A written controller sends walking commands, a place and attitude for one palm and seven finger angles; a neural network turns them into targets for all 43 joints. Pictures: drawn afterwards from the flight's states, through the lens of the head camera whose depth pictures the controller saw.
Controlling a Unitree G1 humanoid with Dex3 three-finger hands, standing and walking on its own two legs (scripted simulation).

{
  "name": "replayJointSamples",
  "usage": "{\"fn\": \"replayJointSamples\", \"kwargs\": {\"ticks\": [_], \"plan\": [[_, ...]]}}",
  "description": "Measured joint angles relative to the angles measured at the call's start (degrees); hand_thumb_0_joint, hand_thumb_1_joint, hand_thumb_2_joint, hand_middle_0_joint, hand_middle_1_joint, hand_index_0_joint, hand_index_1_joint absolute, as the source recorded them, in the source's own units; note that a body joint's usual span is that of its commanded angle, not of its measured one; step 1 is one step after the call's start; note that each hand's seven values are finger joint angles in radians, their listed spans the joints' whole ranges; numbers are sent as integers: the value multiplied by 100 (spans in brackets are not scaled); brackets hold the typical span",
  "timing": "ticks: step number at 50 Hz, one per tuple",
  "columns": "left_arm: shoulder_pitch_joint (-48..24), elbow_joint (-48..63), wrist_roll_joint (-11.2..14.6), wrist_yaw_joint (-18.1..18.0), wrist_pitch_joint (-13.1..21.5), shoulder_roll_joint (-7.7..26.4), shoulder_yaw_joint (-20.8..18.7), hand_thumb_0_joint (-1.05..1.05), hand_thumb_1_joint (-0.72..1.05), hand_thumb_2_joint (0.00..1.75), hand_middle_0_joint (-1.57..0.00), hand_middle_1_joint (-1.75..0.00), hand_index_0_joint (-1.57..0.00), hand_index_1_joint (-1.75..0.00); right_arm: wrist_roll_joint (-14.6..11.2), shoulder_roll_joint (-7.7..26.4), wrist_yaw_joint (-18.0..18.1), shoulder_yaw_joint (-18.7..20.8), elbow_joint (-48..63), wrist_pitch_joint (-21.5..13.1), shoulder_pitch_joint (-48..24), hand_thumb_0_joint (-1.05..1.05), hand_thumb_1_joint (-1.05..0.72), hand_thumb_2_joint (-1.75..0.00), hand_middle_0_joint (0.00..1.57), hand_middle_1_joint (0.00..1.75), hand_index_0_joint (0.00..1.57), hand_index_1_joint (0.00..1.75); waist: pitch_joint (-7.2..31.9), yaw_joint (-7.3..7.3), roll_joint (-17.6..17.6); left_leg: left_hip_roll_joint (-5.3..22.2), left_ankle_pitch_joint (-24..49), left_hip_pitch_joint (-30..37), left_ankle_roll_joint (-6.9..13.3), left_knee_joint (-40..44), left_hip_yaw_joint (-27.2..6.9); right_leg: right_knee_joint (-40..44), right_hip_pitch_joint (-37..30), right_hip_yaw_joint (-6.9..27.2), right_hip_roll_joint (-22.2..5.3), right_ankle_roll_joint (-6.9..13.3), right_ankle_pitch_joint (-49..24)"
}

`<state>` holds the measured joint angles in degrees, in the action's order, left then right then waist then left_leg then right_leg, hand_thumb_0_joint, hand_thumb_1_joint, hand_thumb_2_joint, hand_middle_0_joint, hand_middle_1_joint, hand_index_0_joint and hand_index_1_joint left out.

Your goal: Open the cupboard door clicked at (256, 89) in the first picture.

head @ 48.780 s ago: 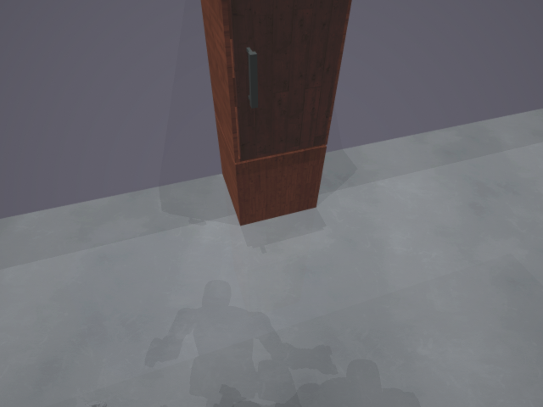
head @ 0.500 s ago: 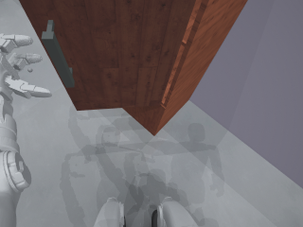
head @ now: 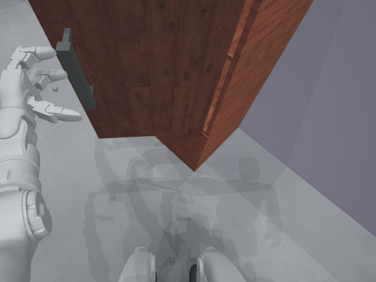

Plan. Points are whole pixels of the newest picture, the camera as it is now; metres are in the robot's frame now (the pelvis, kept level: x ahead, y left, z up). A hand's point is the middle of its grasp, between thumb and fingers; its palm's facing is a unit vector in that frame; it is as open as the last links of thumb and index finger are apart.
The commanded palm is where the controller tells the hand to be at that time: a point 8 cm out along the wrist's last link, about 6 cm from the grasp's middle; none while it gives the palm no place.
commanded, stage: slide the fingers in behind the handle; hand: left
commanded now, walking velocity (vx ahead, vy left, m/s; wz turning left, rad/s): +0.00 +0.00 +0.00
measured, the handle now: (80, 73) +0.53 +0.21 +0.07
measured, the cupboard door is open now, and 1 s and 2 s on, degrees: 49 47 47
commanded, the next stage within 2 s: close the thumb around the handle in 1.06 s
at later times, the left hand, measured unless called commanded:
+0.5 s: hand (62, 91) +0.48 +0.24 +0.07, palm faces +0.14 -0.99 +0.01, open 15.0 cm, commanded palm +0.46 +0.24 +0.07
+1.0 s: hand (83, 91) +0.48 +0.20 +0.07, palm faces +0.05 -1.00 -0.02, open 15.0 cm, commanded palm +0.46 +0.23 +0.07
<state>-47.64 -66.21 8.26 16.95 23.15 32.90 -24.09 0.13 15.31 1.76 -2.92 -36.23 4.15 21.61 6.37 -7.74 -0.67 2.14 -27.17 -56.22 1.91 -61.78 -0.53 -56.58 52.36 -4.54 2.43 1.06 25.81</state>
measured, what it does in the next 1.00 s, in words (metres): stands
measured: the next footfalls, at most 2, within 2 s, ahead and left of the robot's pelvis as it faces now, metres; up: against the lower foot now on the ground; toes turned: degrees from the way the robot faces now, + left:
none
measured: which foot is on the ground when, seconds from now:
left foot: down 0.00-1.00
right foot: down 0.00-1.00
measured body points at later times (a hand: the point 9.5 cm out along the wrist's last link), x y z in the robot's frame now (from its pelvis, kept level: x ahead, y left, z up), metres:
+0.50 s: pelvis +0.01 +0.00 +0.00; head +0.12 +0.03 +0.44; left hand +0.46 +0.29 +0.07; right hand +0.04 -0.26 -0.11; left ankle +0.01 +0.09 -0.66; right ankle +0.01 -0.12 -0.66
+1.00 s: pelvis +0.00 +0.00 +0.00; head +0.12 +0.03 +0.44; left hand +0.47 +0.25 +0.07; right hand +0.04 -0.26 -0.11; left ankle +0.01 +0.09 -0.66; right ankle +0.01 -0.12 -0.66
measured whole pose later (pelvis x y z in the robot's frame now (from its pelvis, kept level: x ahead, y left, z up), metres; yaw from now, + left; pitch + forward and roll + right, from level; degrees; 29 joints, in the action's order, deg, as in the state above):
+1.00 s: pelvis +0.00 +0.00 +0.00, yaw +2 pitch +21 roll -4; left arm -47.0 -63.4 8.3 9.8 26.2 23.0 -14.1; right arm 1.0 14.6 -0.6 -1.3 -39.3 3.4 20.6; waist 7.2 -5.9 -1.6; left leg 0.8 -27.1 -54.8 1.9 -61.2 -1.7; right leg -56.2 50.3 -5.6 1.3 1.0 26.5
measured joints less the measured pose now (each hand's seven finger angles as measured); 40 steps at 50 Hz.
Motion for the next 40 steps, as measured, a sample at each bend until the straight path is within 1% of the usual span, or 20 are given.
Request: {"fn": "replayJointSamples", "kwargs": {"ticks": [8,21,25,29,35,40], "plan": [[-91,37,78,-185,-10,-126,238,-1,-50,30,-27,-120,-23,-119,24,-4,-26,54,-78,-57,-33,1,-90,-90,20,30,20,30,9,65,-6,-40,-2,-44,-18,-22,-72,-19,10,-71,-33,15,34],[102,228,177,-514,67,-476,547,-1,-50,30,-20,-118,-15,-115,50,-44,-132,131,-201,-70,-62,1,-90,-90,20,30,20,30,57,177,-36,-83,-13,94,-18,43,-117,60,-157,-112,-64,10,61],[90,214,237,-608,137,-622,665,-1,-50,30,-23,-118,-11,-114,59,-60,-155,141,-235,-86,-76,1,-90,-90,20,30,20,30,55,212,-40,-111,-12,118,-13,46,-141,61,-196,-136,-90,4,75],[9,166,201,-739,187,-721,731,-1,-50,30,-26,-119,-6,-113,80,-73,-173,144,-261,-107,-112,1,-90,-90,20,30,20,30,60,219,-36,-139,-9,86,-11,20,-165,30,-176,-161,-114,3,90],[-126,113,190,-951,212,-809,887,-1,-50,30,-29,-120,0,-111,117,-80,-211,168,-282,-140,-146,1,-90,-90,20,30,20,30,53,219,-57,-169,1,13,-9,-22,-190,-20,-115,-188,-143,-1,100],[-166,86,148,-1025,214,-809,875,-1,-50,30,-30,-120,0,-108,133,-83,-231,168,-293,-136,-147,1,-90,-90,20,30,20,30,53,205,-64,-171,5,-13,-6,-29,-177,-39,-80,-174,-146,-2,98]]}}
